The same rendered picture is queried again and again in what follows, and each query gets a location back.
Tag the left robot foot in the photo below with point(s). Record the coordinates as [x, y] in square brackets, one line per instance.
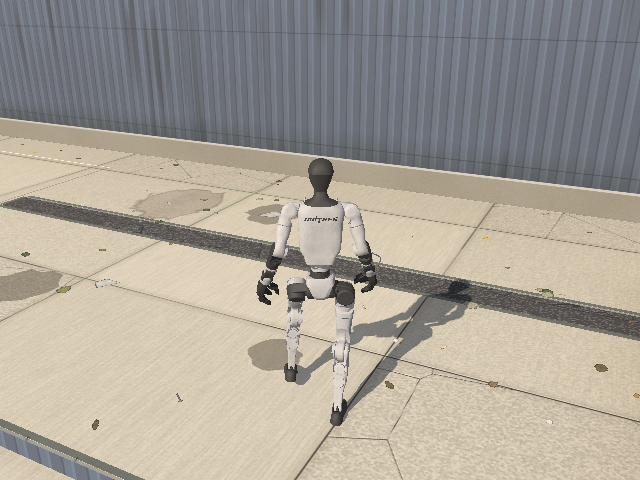
[290, 374]

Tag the left robot upper arm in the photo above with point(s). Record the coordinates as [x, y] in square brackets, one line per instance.
[288, 212]

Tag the left robot forearm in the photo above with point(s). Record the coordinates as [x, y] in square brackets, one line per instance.
[270, 268]

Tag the right robot hand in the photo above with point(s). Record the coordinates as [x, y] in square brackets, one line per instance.
[361, 278]

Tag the left robot hand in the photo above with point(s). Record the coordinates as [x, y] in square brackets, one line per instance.
[262, 289]

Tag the robot left thigh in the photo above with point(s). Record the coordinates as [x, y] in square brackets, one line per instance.
[296, 292]

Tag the right robot forearm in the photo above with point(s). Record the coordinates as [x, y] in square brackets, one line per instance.
[367, 263]

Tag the right robot upper arm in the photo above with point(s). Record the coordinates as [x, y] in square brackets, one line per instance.
[352, 212]

